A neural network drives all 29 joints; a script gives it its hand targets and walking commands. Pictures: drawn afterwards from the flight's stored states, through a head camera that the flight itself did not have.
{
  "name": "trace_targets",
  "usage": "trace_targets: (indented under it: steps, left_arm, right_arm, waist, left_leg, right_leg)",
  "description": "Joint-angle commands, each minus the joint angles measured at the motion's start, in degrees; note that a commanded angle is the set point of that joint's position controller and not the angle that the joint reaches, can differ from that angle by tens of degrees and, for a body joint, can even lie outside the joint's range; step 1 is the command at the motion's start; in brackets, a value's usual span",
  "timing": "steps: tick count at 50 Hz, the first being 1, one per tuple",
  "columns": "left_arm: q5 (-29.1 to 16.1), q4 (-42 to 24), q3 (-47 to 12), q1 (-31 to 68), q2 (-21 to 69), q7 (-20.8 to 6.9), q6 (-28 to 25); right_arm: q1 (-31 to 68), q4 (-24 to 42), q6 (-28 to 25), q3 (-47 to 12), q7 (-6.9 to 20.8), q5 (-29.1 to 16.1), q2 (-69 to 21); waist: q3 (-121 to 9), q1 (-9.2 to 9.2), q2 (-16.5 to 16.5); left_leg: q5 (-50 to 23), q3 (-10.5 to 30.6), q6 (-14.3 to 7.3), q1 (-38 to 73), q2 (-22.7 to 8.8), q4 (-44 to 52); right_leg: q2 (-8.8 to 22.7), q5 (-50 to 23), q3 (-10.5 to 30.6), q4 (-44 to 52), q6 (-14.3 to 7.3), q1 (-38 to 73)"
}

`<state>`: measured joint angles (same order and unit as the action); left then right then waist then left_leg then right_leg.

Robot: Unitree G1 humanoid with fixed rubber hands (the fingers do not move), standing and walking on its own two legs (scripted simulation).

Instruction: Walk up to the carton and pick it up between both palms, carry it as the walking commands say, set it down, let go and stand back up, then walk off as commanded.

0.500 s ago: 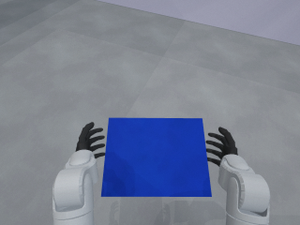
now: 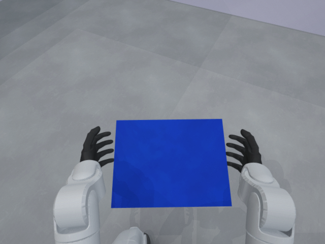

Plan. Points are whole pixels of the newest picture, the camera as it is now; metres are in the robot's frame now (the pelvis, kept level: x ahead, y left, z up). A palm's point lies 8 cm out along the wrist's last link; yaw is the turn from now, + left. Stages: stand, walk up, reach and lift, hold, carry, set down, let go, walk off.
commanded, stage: carry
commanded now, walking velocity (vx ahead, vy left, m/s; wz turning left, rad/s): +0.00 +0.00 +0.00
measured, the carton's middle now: (169, 163) +0.30 +0.01 -0.02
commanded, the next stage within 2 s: none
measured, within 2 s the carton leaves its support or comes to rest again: neither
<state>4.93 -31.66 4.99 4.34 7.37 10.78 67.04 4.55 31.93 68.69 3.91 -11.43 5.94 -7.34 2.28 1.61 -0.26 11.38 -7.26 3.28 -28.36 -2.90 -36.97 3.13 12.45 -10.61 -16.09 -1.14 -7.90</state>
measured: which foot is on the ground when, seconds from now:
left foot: up 0.00-0.06, down 0.08-1.00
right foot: down 0.00-0.10, up 0.12-0.30, down 0.32-1.00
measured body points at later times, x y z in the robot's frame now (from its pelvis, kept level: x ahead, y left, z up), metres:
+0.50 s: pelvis +0.20 +0.01 -0.01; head +0.20 +0.02 +0.44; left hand +0.47 +0.18 +0.08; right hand +0.47 -0.16 +0.08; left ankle +0.16 +0.10 -0.75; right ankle +0.14 -0.11 -0.75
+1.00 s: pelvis +0.24 +0.00 +0.00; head +0.25 +0.01 +0.45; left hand +0.50 +0.16 +0.08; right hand +0.50 -0.17 +0.08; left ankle +0.16 +0.10 -0.74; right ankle +0.15 -0.11 -0.73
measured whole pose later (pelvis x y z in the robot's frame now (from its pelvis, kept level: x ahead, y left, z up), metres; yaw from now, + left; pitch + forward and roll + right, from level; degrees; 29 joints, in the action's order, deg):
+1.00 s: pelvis +0.24 +0.00 +0.00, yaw -1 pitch +5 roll +0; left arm 6.1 -27.9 4.7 4.5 7.3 10.7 68.6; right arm 3.8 28.9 70.1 4.7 -10.9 5.9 -7.3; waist -4.2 0.2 -1.1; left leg 15.1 -11.6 0.9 -8.4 -2.5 -22.1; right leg 4.1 15.0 -9.2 -30.9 0.6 -12.1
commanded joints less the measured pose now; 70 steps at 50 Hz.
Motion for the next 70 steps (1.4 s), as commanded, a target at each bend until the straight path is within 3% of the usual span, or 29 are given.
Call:
trace_targets:
  steps: [1, 3, 4, 5, 6, 7, 9, 11, 16, 19, 22, 28, 35, 40, 42, 44, 47, 48, 50, 52, 53, 54, 56, 57, 58, 59, 61, 65, 70]
  left_arm:
    - [-24.08, -5.00, -40.43, 19.43, 53.45, -17.46, 0.57]
    - [-23.42, -4.79, -40.05, 19.96, 51.72, -17.08, 1.04]
    - [-22.56, -4.15, -39.70, 20.25, 50.24, -16.86, 1.49]
    - [-21.82, -3.41, -39.34, 20.20, 48.76, -16.63, 2.13]
    - [-21.79, -2.40, -39.22, 19.93, 49.00, -16.35, 2.72]
    - [-22.38, -2.68, -39.69, 20.20, 49.67, -16.25, 2.74]
    - [-23.10, -2.34, -40.46, 23.11, 52.21, -16.58, 2.53]
    - [-23.62, -2.17, -40.54, 24.97, 54.56, -16.72, 2.10]
    - [-23.17, -1.79, -40.58, 24.21, 54.90, -16.17, 1.77]
    - [-22.25, -0.58, -40.08, 23.92, 52.19, -16.18, 2.70]
    - [-22.07, 1.17, -39.04, 23.58, 51.65, -16.19, 3.23]
    - [-21.77, 1.77, -38.26, 23.54, 52.15, -15.99, 2.92]
    - [-22.21, 0.78, -38.44, 23.49, 52.09, -16.12, 2.21]
    - [-22.22, -0.37, -38.92, 23.09, 51.60, -16.04, 1.82]
    - [-22.22, -0.93, -39.09, 23.39, 51.38, -16.03, 1.78]
    - [-22.26, -1.07, -39.11, 23.14, 51.28, -16.08, 1.76]
    - [-22.42, -0.92, -39.16, 22.20, 51.42, -16.19, 1.63]
    - [-22.45, -0.91, -39.06, 21.48, 51.36, -16.18, 1.57]
    - [-22.24, -1.12, -38.98, 20.67, 50.76, -15.99, 1.45]
    - [-21.45, -1.33, -39.07, 20.60, 50.45, -15.75, 1.45]
    - [-21.48, -1.90, -39.23, 20.94, 50.28, -15.66, 1.49]
    - [-21.72, -2.36, -39.34, 21.26, 50.17, -15.74, 1.55]
    - [-22.24, -2.75, -39.59, 21.65, 50.62, -15.90, 1.65]
    - [-21.80, -2.13, -39.30, 21.15, 50.38, -15.76, 1.62]
    - [-21.60, -1.82, -39.25, 21.28, 50.65, -15.64, 1.57]
    - [-21.77, -1.68, -39.17, 21.27, 50.90, -15.64, 1.67]
    - [-22.06, -1.78, -39.45, 22.34, 51.01, -15.82, 1.85]
    - [-21.40, -0.96, -38.99, 21.77, 50.39, -15.84, 1.90]
    - [-20.83, -0.07, -38.36, 22.13, 50.03, -15.86, 1.62]
  right_arm:
    - [22.70, 7.09, -1.25, -40.70, 15.27, -23.76, -52.50]
    - [22.27, 6.00, -0.43, -40.40, 15.53, -23.86, -51.14]
    - [22.63, 5.05, 0.08, -40.09, 15.76, -23.76, -50.58]
    - [22.14, 3.47, 0.44, -39.20, 15.92, -23.51, -49.16]
    - [21.32, 1.61, 0.55, -38.57, 15.92, -23.46, -49.15]
    - [21.54, 1.53, 0.54, -38.43, 16.20, -23.73, -50.55]
    - [23.68, 1.62, 0.10, -37.48, 16.56, -23.85, -52.85]
    - [25.21, 2.15, -0.36, -37.22, 16.85, -24.03, -54.51]
    - [23.83, 2.57, -0.41, -36.53, 16.70, -22.93, -52.80]
    - [23.69, 1.64, 0.73, -37.08, 16.42, -22.30, -50.86]
    - [24.95, 1.27, 1.34, -37.05, 16.10, -22.45, -50.56]
    - [26.13, 0.46, 1.33, -37.26, 16.23, -23.45, -51.94]
    - [25.47, 1.23, 0.68, -37.22, 15.98, -23.29, -52.03]
    - [24.38, 1.31, 0.15, -37.08, 16.11, -23.44, -51.83]
    - [23.93, 1.71, -0.05, -36.98, 16.03, -23.43, -51.50]
    - [23.45, 2.33, -0.17, -37.00, 15.86, -23.16, -50.95]
    - [23.30, 3.24, -0.11, -37.72, 15.76, -22.92, -50.94]
    - [23.88, 3.75, -0.03, -38.07, 15.80, -23.14, -51.02]
    - [23.65, 3.55, 0.07, -38.11, 15.98, -23.37, -50.89]
    - [22.50, 1.86, -0.11, -37.77, 16.40, -23.68, -51.19]
    - [22.62, 2.37, -0.22, -37.70, 16.39, -23.94, -51.26]
    - [22.91, 2.87, -0.29, -37.34, 16.23, -23.67, -50.95]
    - [22.29, 3.23, -0.34, -37.57, 15.88, -22.92, -50.78]
    - [22.80, 3.96, -0.07, -38.15, 15.83, -22.82, -50.12]
    - [23.35, 4.64, 0.24, -38.58, 15.85, -22.75, -49.59]
    - [22.94, 4.63, 0.54, -38.84, 15.88, -22.73, -49.58]
    - [23.15, 4.15, 0.56, -38.59, 15.89, -22.75, -50.08]
    - [23.27, 2.95, 0.19, -38.07, 15.98, -22.86, -50.05]
    - [23.71, 1.72, 0.00, -37.33, 16.06, -22.50, -49.82]
  waist:
    - [-21.68, 0.67, -10.77]
    - [-23.77, -1.02, -7.32]
    - [-24.63, -1.47, -5.96]
    - [-27.07, -1.88, 3.35]
    - [-29.85, -2.68, 14.30]
    - [-30.87, -2.15, 11.66]
    - [-27.49, -1.69, 6.71]
    - [-25.72, -1.55, 8.01]
    - [-26.85, -1.11, 6.74]
    - [-25.13, -1.22, -0.57]
    - [-24.30, -1.35, -2.78]
    - [-23.45, -1.10, 0.54]
    - [-23.14, -1.17, -3.31]
    - [-22.76, -1.37, 2.75]
    - [-22.98, -1.59, 3.99]
    - [-23.43, -1.49, 1.56]
    - [-22.57, -1.31, -8.03]
    - [-22.65, -1.31, -8.69]
    - [-22.74, -1.42, -2.49]
    - [-21.41, -1.41, 9.85]
    - [-20.75, -1.94, 11.37]
    - [-21.73, -1.95, 10.43]
    - [-24.98, -1.24, 5.95]
    - [-25.74, -0.92, 0.07]
    - [-25.58, -1.13, -5.48]
    - [-24.44, -1.41, -7.94]
    - [-21.79, -1.65, -6.12]
    - [-22.45, -1.13, 0.35]
    - [-21.83, -1.11, -0.71]
  left_leg:
    - [-8.72, -5.53, 0.38, 8.98, 3.51, 11.71]
    - [-19.91, -8.36, -0.72, 21.45, 2.90, 20.15]
    - [-25.70, -4.87, -2.36, 28.79, -0.96, 18.95]
    - [-52.62, 7.49, -6.52, 38.72, -11.84, 14.26]
    - [-65.04, 18.43, -13.00, 46.27, -19.78, 13.75]
    - [-65.30, 18.54, -14.59, 45.39, -20.85, 14.82]
    - [-56.34, 12.31, -12.19, 41.76, -18.42, 15.72]
    - [-48.34, 6.61, -9.26, 36.84, -14.60, 16.61]
    - [-41.30, 1.70, -5.56, 32.07, -10.62, 13.75]
    - [-28.31, -0.18, -2.78, 26.77, -6.87, 10.40]
    - [-27.13, 0.22, -2.06, 24.94, -6.00, 9.50]
    - [-41.46, 0.26, -3.09, 27.93, -6.55, 7.58]
    - [-28.45, -2.62, -1.55, 24.26, -2.68, 10.71]
    - [-48.65, -1.02, -3.28, 33.55, -5.57, 7.78]
    - [-51.36, -0.11, -3.84, 33.28, -6.31, 5.02]
    - [-40.30, -0.60, -3.02, 26.95, -4.54, 4.37]
    - [-9.58, -4.76, -1.07, 15.53, 0.66, 13.38]
    - [-9.91, -5.92, -1.06, 17.94, 1.18, 17.50]
    - [-35.42, -4.17, -1.42, 29.94, -1.59, 16.10]
    - [-69.79, 3.65, -6.41, 44.54, -9.85, 8.69]
    - [-73.53, 5.03, -8.45, 46.43, -11.83, 7.12]
    - [-66.56, 4.44, -8.43, 42.91, -11.97, 6.64]
    - [-38.22, 2.50, -5.36, 29.19, -8.87, 6.26]
    - [-19.04, 0.99, -3.44, 21.95, -5.77, 3.73]
    - [-2.80, 0.45, -2.33, 18.39, -3.67, 4.24]
    - [5.38, 0.09, -2.06, 16.75, -2.65, 6.68]
    - [-0.49, 0.15, -2.32, 18.48, -2.68, 11.12]
    - [-28.48, 3.29, -4.64, 23.53, -6.91, 9.12]
    - [-17.89, 3.09, -4.61, 20.75, -5.81, 9.43]
  right_leg:
    - [9.06, -45.38, 0.62, -4.87, -3.39, 13.88]
    - [6.53, -34.43, -2.30, -13.31, -0.13, 8.78]
    - [6.00, -25.37, -1.78, -15.80, 1.48, 2.74]
    - [3.61, -4.75, -1.23, -23.23, 3.54, -7.26]
    - [0.00, 16.94, 1.25, -30.05, 4.51, -16.14]
    - [0.57, 22.84, 7.34, -30.64, 4.09, -16.33]
    - [2.21, 21.94, 9.45, -21.19, 4.11, -14.73]
    - [1.04, 14.61, 6.15, -13.01, 4.34, -9.22]
    - [3.55, -5.70, 3.56, -4.30, 4.40, -1.93]
    - [8.42, -31.80, 5.93, -8.83, 2.37, 1.59]
    - [9.23, -41.23, 6.09, -11.58, 2.03, 3.21]
    - [5.91, -31.83, 3.45, -13.23, 2.61, -0.82]
    - [6.68, -46.73, 4.08, -14.98, 1.29, 4.63]
    - [2.86, -25.98, 0.96, -11.88, 2.73, -3.81]
    - [2.24, -24.13, 0.83, -8.89, 2.78, -2.95]
    - [4.02, -35.86, 2.84, -9.23, 1.59, 3.36]
    - [8.51, -63.57, 5.39, -15.76, -0.93, 13.58]
    - [8.24, -64.88, 4.25, -17.88, -0.61, 12.42]
    - [5.02, -44.55, 1.83, -21.71, 1.27, 0.92]
    - [-0.99, 4.60, -0.56, -16.14, 3.41, -18.02]
    - [-1.89, 13.01, 0.11, -11.51, 3.55, -20.49]
    - [-1.19, 7.64, 0.87, -7.25, 3.26, -15.57]
    - [2.93, -14.37, 3.98, -5.42, 1.73, 0.79]
    - [7.92, -38.83, 9.07, -9.72, -0.94, 6.15]
    - [11.89, -51.43, 11.23, -12.08, -3.27, 7.71]
    - [13.05, -54.78, 11.52, -12.81, -3.79, 7.41]
    - [10.66, -48.67, 8.52, -13.92, -1.56, 3.25]
    - [6.51, -23.92, 6.49, -14.18, 1.31, -2.26]
    - [7.07, -25.28, 7.43, -12.86, 0.68, -1.37]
